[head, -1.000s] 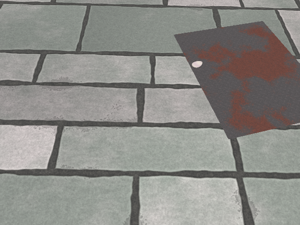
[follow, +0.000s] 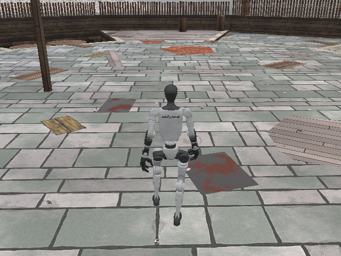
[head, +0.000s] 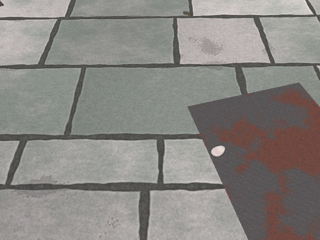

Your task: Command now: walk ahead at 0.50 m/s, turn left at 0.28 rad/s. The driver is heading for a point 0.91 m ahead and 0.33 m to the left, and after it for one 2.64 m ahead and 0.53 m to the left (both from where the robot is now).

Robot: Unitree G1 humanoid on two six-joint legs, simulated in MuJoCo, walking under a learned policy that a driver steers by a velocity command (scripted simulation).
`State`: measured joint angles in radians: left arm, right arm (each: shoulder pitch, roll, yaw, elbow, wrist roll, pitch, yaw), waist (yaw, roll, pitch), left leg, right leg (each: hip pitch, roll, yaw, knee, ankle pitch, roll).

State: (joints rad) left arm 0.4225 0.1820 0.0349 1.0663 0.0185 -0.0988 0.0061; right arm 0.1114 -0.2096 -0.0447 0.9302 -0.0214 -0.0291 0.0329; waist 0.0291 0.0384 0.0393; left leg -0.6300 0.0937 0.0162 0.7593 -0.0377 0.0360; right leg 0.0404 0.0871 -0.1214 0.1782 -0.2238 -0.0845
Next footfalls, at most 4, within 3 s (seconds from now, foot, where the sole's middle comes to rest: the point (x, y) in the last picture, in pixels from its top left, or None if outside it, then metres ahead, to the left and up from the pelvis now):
0.18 left None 0.26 0.10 -0.78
0.72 right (168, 213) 0.61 0.03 -0.78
1.24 left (94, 192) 0.70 0.36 -0.78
1.76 right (103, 148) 0.94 0.36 -0.78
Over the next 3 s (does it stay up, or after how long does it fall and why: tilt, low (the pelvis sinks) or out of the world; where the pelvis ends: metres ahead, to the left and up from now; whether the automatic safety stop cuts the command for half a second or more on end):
stays up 0.80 0.37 0.00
